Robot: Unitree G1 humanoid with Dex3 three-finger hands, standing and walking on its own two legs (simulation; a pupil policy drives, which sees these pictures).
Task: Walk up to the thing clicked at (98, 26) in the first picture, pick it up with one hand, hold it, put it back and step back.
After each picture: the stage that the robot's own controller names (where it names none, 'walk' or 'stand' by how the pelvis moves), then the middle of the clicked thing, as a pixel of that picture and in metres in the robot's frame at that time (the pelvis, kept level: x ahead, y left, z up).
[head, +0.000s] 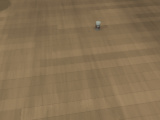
stand; (97, 25) +1.82 -0.32 -0.72
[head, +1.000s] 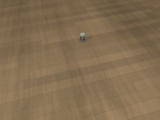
walk; (82, 37) +1.70 +0.05 -0.70
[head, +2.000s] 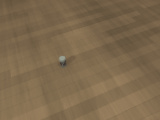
walk; (62, 61) +1.13 +0.23 -0.72
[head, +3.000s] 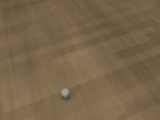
walk; (65, 95) +0.72 +0.18 -0.72
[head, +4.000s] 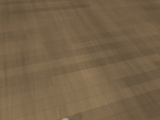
stand; out of the picture +0.49 +0.08 -0.69
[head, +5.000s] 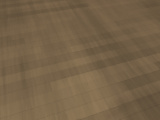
stand; out of the picture +0.43 +0.10 -0.72
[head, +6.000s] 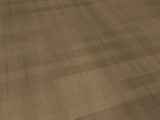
stand; out of the picture +0.44 +0.10 -0.72
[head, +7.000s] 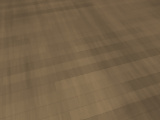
stand; out of the picture +0.43 +0.10 -0.73
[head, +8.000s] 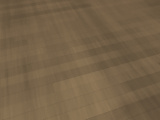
stand; out of the picture +0.42 +0.10 -0.73
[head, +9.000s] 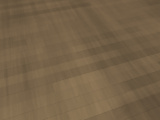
stand; out of the picture +0.41 +0.11 -0.73
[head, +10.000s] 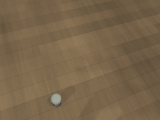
go down; (56, 100) +0.45 +0.11 -0.59
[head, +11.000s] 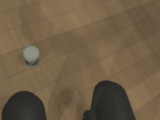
go down; (31, 57) +0.50 +0.14 -0.30
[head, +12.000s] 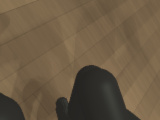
close in; out of the picture +0.50 +0.19 -0.23
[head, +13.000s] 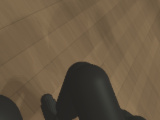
close; out of the picture +0.50 +0.21 -0.23
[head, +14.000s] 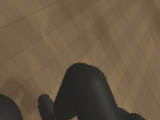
lift; out of the picture +0.48 +0.19 -0.24
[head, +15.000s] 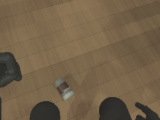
hold; (63, 88) +0.41 +0.07 -0.45
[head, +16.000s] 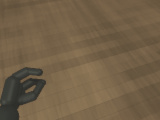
hold; out of the picture +0.36 +0.05 -0.69
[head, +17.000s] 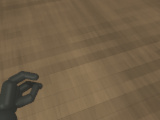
hold; out of the picture +0.35 +0.07 -0.71
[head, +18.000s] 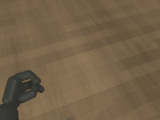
crouch; out of the picture +0.36 +0.06 -0.68
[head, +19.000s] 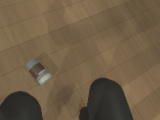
lower; (38, 71) +0.44 +0.08 -0.33
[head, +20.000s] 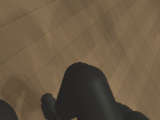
lower; out of the picture +0.43 +0.13 -0.27
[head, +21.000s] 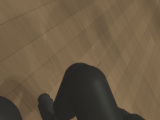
lower; out of the picture +0.44 +0.13 -0.27
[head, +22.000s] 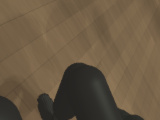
lower; out of the picture +0.44 +0.13 -0.27
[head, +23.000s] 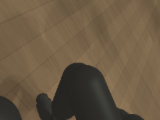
lower; out of the picture +0.45 +0.13 -0.27
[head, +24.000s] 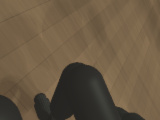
loosen; out of the picture +0.46 +0.12 -0.28
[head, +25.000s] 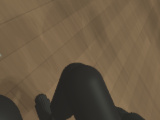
withdraw; out of the picture +0.46 +0.11 -0.27
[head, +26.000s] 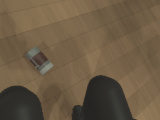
stand; (39, 60) +0.47 +0.07 -0.30
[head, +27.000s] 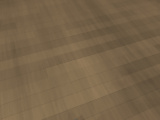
stand; out of the picture +0.39 -0.01 -0.66
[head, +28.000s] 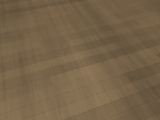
stand; out of the picture +0.40 +0.00 -0.69
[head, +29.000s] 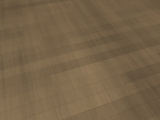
stand; out of the picture +0.39 -0.02 -0.69
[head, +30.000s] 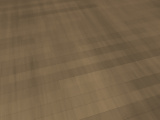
stand; out of the picture +0.41 -0.04 -0.75
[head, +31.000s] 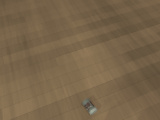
walk; (89, 106) +0.51 -0.06 -0.73
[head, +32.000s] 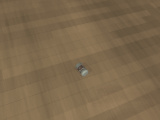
walk; (81, 69) +0.84 -0.09 -0.71
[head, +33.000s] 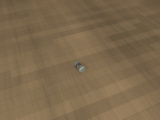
stand; (79, 66) +1.10 -0.03 -0.73
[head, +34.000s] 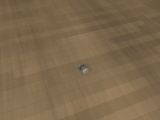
stand; (83, 68) +1.08 -0.06 -0.75
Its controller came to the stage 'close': yes
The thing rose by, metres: 0.01
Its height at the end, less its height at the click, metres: -0.02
